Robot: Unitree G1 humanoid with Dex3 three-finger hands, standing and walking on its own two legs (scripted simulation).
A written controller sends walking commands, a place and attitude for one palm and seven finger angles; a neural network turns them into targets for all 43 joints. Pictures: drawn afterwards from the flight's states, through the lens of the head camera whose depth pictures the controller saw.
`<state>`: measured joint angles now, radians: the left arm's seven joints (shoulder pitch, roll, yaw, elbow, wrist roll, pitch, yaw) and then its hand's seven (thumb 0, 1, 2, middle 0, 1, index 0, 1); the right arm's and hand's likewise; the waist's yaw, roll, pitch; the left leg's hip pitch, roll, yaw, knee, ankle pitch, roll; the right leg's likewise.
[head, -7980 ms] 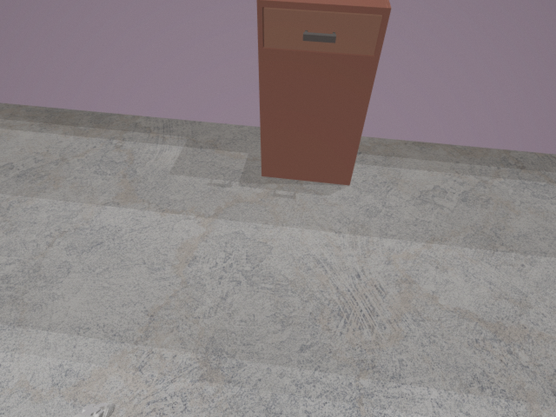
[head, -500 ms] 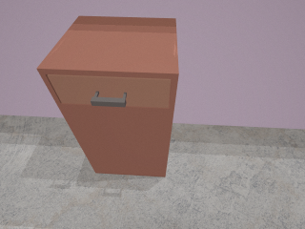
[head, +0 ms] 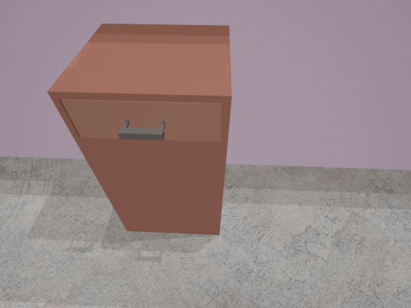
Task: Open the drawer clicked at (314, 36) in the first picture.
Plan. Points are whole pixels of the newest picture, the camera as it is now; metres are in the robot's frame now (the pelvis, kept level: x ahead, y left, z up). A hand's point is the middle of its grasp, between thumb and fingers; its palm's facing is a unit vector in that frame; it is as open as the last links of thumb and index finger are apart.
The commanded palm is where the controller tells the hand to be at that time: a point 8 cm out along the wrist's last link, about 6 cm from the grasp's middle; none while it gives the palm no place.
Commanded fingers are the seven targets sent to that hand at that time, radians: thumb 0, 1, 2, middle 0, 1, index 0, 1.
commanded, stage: come to a stop and stand still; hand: left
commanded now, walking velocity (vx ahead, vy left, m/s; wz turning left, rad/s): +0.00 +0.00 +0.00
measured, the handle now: (143, 129) +0.56 +0.21 +0.00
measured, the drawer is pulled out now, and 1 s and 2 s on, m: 0.00 0.00 0.00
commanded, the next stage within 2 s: look again from close up in 0.26 s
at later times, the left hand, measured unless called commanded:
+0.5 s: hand out of the picture -0.02 +0.15 -0.17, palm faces +0.06 -0.99 -0.14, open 7.4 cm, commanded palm none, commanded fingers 0.00 0.90 0.90 -0.20 -0.30 -0.20 -0.30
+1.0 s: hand out of the picture +0.02 +0.16 -0.17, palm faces +0.01 -0.98 -0.19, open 7.3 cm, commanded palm +0.13 +0.21 -0.06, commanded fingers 0.00 0.83 0.87 -0.20 -0.34 -0.20 -0.34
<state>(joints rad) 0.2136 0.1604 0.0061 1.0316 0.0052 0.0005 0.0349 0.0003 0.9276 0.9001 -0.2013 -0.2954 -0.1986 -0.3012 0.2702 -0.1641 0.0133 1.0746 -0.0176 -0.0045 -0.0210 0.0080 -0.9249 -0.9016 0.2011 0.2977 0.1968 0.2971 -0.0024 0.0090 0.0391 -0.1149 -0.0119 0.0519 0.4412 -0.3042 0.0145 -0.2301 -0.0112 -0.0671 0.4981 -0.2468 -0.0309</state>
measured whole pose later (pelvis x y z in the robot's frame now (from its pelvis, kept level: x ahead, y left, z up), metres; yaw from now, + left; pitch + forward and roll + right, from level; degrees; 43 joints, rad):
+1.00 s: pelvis +0.03 +0.00 +0.00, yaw +0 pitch +0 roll +0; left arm 0.36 0.12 -0.03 0.99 0.04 0.05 0.05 0.02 0.93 0.90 -0.20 -0.30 -0.20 -0.30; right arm 0.33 -0.12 0.03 1.11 0.00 -0.03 -0.05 0.01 -0.92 -0.90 0.20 0.30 0.20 0.30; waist 0.02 0.01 0.03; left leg -0.10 0.01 0.04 0.46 -0.35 0.01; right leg -0.20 0.01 -0.08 0.48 -0.29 -0.03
